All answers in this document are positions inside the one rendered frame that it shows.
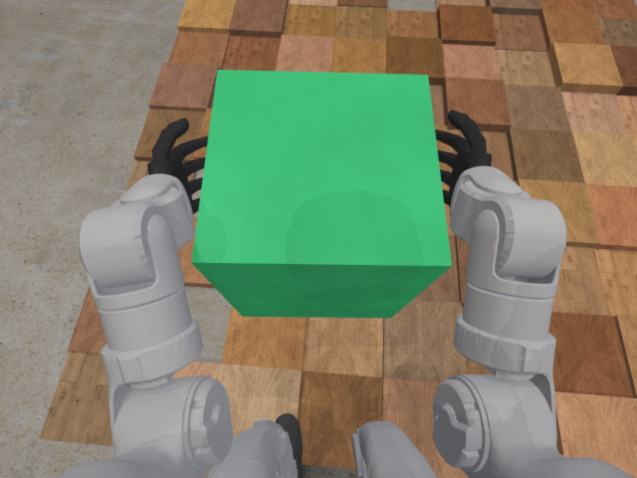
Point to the carton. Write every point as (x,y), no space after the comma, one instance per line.
(321,194)

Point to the robot right hand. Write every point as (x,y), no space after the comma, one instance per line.
(472,150)

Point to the right robot upper arm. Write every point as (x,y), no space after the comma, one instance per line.
(492,427)

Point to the robot right thigh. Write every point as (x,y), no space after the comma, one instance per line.
(382,450)

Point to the robot right forearm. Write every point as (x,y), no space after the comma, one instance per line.
(516,245)

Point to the robot left hand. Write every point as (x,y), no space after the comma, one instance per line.
(167,160)

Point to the robot left forearm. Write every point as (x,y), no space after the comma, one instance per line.
(129,251)

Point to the left robot upper arm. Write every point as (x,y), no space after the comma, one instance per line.
(178,429)

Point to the left robot shin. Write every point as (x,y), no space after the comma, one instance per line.
(266,421)

